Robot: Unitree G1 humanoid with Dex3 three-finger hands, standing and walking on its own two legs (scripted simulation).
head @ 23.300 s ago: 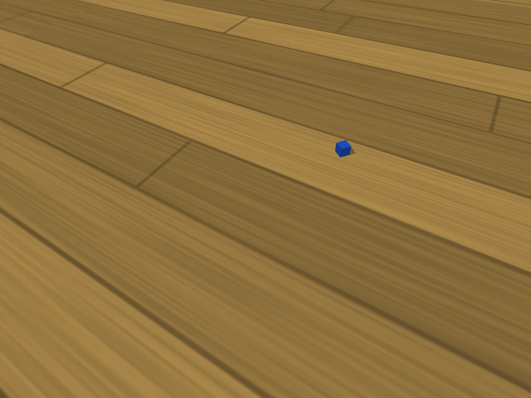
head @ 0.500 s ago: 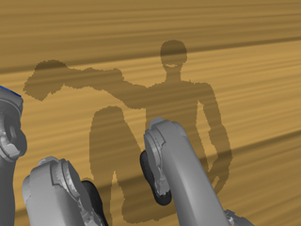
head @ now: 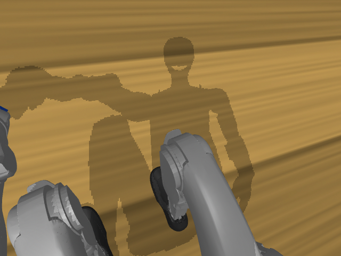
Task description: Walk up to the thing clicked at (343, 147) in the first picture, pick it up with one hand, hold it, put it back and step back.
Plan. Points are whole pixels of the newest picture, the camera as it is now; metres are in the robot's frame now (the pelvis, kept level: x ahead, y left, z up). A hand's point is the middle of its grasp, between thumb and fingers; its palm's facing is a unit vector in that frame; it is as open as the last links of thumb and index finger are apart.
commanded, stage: lower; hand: left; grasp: from above
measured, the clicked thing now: out of the picture +0.50 +0.28 -0.22
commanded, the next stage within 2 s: rest in 0.02 s
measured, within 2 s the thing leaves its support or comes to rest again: neither
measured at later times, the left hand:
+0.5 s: hand out of the picture +0.50 +0.25 -0.22, palm faces -0.26 -0.34 -0.90, open 8.8 cm
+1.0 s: hand out of the picture +0.51 +0.25 -0.24, palm faces -0.25 -0.36 -0.90, open 8.8 cm
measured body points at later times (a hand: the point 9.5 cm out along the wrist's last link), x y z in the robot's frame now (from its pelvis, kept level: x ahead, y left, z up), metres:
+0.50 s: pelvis +0.00 +0.00 +0.00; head +0.30 +0.05 +0.33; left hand +0.52 +0.27 -0.17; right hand -0.04 -0.24 -0.07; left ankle +0.07 +0.12 -0.29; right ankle +0.11 -0.11 -0.29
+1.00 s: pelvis +0.00 +0.00 +0.00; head +0.31 +0.07 +0.31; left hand +0.52 +0.27 -0.19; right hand -0.04 -0.24 -0.05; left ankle +0.07 +0.12 -0.29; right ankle +0.11 -0.11 -0.29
